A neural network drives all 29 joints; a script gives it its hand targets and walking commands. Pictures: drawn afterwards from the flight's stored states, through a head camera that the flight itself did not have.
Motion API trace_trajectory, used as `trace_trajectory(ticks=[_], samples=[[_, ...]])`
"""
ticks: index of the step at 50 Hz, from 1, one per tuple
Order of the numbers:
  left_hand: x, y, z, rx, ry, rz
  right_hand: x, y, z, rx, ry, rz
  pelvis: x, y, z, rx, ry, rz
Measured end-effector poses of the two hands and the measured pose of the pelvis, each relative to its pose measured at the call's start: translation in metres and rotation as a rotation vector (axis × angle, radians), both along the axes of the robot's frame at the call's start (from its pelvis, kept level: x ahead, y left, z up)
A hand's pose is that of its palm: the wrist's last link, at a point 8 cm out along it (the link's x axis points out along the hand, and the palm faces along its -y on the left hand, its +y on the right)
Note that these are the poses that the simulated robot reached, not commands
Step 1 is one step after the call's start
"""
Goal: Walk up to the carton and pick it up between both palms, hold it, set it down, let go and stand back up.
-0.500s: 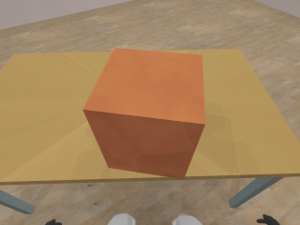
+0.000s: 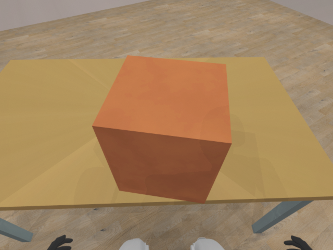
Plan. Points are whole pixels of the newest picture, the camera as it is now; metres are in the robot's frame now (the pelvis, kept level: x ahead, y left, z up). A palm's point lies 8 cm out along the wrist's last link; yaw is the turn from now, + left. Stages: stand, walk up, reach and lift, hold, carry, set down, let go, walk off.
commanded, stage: walk up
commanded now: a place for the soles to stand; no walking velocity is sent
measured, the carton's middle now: (167, 133) +0.40 +0.02 +0.04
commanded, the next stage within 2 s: reach and lift in 0.66 s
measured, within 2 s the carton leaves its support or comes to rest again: neither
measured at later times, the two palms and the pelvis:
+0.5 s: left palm out of the picture +0.11 +0.30 -0.08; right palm out of the picture +0.11 -0.31 -0.07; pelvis +0.01 +0.00 +0.00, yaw +0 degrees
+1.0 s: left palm (55, 232) +0.18 +0.29 -0.07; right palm out of the picture +0.12 -0.31 -0.07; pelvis -0.01 +0.00 +0.00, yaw +0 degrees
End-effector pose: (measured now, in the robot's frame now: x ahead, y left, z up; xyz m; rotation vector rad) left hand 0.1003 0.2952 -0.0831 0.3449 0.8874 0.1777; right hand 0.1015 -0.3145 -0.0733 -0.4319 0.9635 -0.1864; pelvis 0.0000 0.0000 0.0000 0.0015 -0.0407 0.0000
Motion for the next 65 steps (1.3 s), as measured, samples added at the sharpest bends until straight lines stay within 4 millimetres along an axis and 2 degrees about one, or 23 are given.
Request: trace_trajectory(ticks=[3,6,13,16,20,24,29,33,35,38,42,47,49,52,55,61,65], samples=[[-0.005,0.008,-0.002,0.003,0.028,0.012,0.002,0.008,-0.002,0.003,-0.004,0.005,0.001,0.007,-0.001,-0.007,-0.001,0.002],[0.0,0.012,-0.003,0.003,0.036,0.021,0.002,0.01,0.001,0.001,-0.014,0.007,0.002,0.009,0.0,-0.012,0.002,0.0],[0.019,-0.003,0.001,-0.001,-0.023,-0.003,0.001,-0.003,0.0,-0.001,-0.005,0.001,0.004,-0.003,-0.001,0.0,0.004,-0.005],[0.015,-0.005,0.003,0.0,-0.019,-0.008,0.004,-0.004,-0.001,0.004,0.001,-0.001,0.006,-0.004,0.0,0.005,0.009,-0.002],[0.005,0.004,0.002,0.008,0.016,0.007,0.009,0.004,-0.003,0.011,-0.006,0.008,0.007,0.002,0.0,0.001,0.01,0.003],[0.009,0.008,0.001,0.009,0.029,0.018,0.01,0.006,0.0,0.008,-0.021,0.011,0.008,0.004,0.001,-0.006,0.01,-0.001],[0.024,-0.003,0.004,0.006,-0.023,0.0,0.007,-0.004,0.0,0.004,-0.017,0.005,0.008,-0.004,0.0,0.002,0.007,-0.006],[0.021,-0.008,0.007,0.004,-0.033,-0.016,0.008,-0.006,0.0,0.008,-0.011,-0.002,0.008,-0.007,0.002,0.006,0.011,-0.005],[0.015,-0.004,0.006,0.009,-0.008,-0.004,0.01,-0.003,-0.001,0.009,-0.019,0.01,0.008,-0.004,0.002,0.006,0.01,-0.001],[0.011,0.005,-0.005,0.042,0.167,0.047,0.013,0.0,-0.012,0.016,-0.05,0.043,0.003,0.001,-0.001,-0.005,-0.002,-0.005],[0.035,0.01,-0.002,0.057,0.199,0.074,0.012,0.004,-0.017,0.033,-0.061,0.067,-0.006,0.003,-0.002,-0.004,-0.015,-0.001],[0.075,-0.002,0.011,0.027,0.06,0.016,0.012,0.004,-0.01,0.026,-0.126,0.057,-0.01,0.002,-0.002,-0.003,-0.021,-0.002],[0.083,-0.006,0.015,0.009,0.017,-0.001,0.017,0.006,-0.005,0.021,-0.164,0.057,-0.01,0.001,-0.002,-0.003,-0.021,-0.002],[0.076,-0.005,0.015,-0.013,0.002,0.007,0.026,0.01,0.007,0.023,-0.234,0.053,-0.012,0.0,0.0,-0.001,-0.019,-0.003],[0.059,-0.002,0.015,-0.022,0.0,0.022,0.031,0.016,0.017,0.034,-0.291,0.047,-0.014,-0.001,0.004,-0.001,-0.022,-0.003],[0.024,0.0,0.015,-0.02,0.003,0.02,0.026,0.03,0.025,0.06,-0.339,0.035,-0.024,0.0,0.009,-0.003,-0.033,-0.003],[0.022,-0.004,0.018,-0.062,-0.059,0.01,0.021,0.043,0.029,0.072,-0.386,0.014,-0.032,0.002,0.008,0.001,-0.044,0.006]])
